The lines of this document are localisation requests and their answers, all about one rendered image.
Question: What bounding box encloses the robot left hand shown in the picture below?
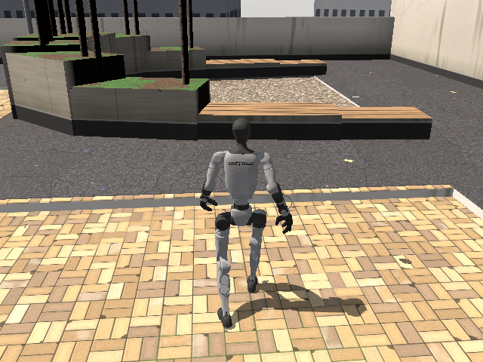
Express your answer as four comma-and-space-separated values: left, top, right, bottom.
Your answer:
200, 198, 217, 211

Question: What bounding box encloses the right robot upper arm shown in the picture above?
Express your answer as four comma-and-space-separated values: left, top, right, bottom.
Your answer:
257, 152, 279, 194

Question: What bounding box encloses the robot thigh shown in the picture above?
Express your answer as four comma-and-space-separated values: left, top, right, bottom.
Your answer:
215, 212, 231, 275
249, 209, 266, 250

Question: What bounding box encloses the left robot forearm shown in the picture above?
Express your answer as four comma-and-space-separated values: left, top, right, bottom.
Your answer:
200, 180, 212, 202

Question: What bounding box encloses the robot right hand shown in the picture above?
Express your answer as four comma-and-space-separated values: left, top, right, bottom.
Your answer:
275, 213, 293, 234

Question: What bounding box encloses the right robot forearm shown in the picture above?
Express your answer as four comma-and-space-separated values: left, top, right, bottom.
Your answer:
272, 182, 290, 216

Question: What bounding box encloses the robot left thigh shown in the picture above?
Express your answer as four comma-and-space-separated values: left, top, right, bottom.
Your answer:
215, 212, 231, 275

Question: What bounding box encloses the left robot upper arm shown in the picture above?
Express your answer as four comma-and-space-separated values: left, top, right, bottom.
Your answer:
204, 151, 226, 192

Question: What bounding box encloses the robot right thigh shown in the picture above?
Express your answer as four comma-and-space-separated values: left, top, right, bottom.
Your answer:
249, 209, 266, 250

